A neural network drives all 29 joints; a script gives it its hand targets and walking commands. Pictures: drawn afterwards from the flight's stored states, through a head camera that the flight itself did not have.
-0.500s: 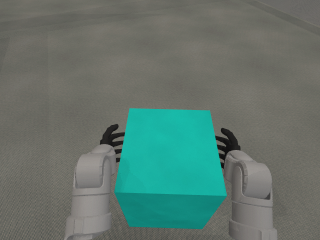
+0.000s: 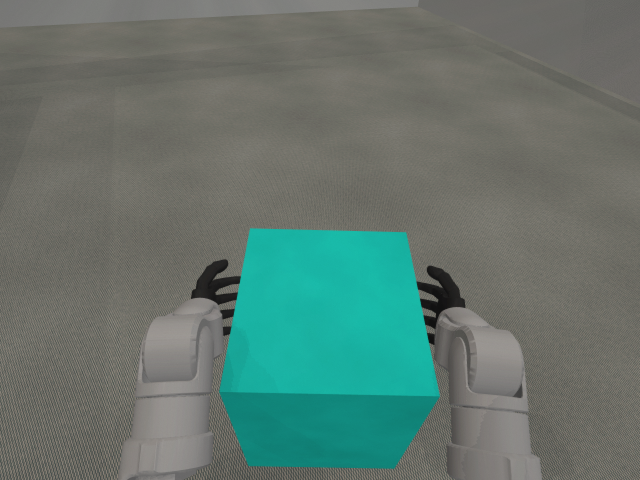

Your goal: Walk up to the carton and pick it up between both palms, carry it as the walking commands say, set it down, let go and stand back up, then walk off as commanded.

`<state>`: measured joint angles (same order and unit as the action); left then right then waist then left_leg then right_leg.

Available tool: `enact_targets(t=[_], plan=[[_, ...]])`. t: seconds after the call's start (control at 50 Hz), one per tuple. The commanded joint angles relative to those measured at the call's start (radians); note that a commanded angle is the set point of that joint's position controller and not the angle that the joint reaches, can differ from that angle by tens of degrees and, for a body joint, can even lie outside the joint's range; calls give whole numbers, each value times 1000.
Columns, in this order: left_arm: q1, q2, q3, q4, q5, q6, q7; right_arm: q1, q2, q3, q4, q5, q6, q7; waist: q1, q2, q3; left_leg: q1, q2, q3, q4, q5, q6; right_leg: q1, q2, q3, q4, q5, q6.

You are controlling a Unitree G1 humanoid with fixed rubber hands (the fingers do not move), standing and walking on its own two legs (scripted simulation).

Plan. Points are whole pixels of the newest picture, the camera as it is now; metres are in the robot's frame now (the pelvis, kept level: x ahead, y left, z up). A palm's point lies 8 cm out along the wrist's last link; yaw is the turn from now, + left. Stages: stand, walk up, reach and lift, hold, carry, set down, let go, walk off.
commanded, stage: carry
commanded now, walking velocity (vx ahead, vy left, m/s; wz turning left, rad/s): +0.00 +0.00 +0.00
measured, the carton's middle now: (324, 353) +0.29 +0.01 +0.02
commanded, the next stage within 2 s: none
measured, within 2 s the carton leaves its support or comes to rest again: neither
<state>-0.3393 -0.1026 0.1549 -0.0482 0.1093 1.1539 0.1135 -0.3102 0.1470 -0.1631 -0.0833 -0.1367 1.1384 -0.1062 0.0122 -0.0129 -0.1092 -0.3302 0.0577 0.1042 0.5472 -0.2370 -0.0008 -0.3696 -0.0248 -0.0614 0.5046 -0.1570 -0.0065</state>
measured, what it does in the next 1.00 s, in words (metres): stands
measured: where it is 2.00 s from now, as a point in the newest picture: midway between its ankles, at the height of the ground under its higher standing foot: outside the picture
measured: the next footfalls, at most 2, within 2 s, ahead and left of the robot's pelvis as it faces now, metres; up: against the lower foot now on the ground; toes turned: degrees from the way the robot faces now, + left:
none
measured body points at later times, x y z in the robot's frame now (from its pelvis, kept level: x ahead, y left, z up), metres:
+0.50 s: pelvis +0.00 +0.01 +0.00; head -0.01 +0.01 +0.45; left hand +0.31 +0.16 +0.07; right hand +0.31 -0.13 +0.07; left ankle +0.03 +0.12 -0.73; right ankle +0.07 -0.12 -0.73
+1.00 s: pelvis +0.02 +0.01 +0.00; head -0.01 +0.02 +0.45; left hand +0.31 +0.17 +0.06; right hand +0.31 -0.13 +0.07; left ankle +0.03 +0.12 -0.73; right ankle +0.07 -0.12 -0.73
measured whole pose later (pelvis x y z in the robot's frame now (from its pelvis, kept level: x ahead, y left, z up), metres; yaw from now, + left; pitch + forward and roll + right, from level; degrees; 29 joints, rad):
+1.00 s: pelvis +0.02 +0.01 +0.00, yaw +1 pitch +2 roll +0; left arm -0.22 -0.14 0.14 -0.06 0.14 1.02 0.10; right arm -0.22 0.14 -0.14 -0.08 -0.13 1.01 -0.08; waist 0.00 0.00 -0.10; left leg -0.32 0.04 0.11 0.55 -0.27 0.02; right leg -0.36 -0.05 -0.07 0.52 -0.19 0.02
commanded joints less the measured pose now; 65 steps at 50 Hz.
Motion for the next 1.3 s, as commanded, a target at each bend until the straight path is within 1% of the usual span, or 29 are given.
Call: enact_targets(t=[0.0,0.08,0.24,0.46,0.64,0.84,1.28], plan=[[-612,-929,-668,-65,-396,-27,-256,-598,878,660,-42,384,-14,231,-10,23,-216,15,98,-105,-142,-94,18,109,-96,101,-85,-69,-9],[-613,-935,-652,-55,-386,-39,-247,-615,881,658,-40,393,-23,232,-8,25,-232,5,97,-111,-146,-96,21,126,-97,96,-75,-61,-7],[-588,-943,-648,-60,-365,-69,-238,-589,891,651,-35,384,-50,232,-10,20,-265,29,95,-109,-124,-37,26,134,-105,91,-59,-11,-8],[-511,-915,-650,-75,-329,-116,-238,-505,869,644,-45,343,-95,228,-13,16,-271,57,93,-105,-105,28,29,134,-113,85,-45,43,-7],[-452,-888,-648,-103,-305,-142,-234,-439,849,637,-46,325,-121,230,-14,15,-263,67,94,-104,-101,59,29,139,-117,79,-40,69,-4],[-404,-877,-638,-107,-291,-154,-234,-399,832,627,-54,314,-133,232,-17,17,-252,72,96,-101,-101,76,27,137,-119,74,-40,79,-2],[-356,-875,-629,-138,-282,-161,-235,-354,827,624,-88,309,-137,235,-20,18,-243,72,96,-99,-100,84,26,138,-120,62,-39,77,-1]])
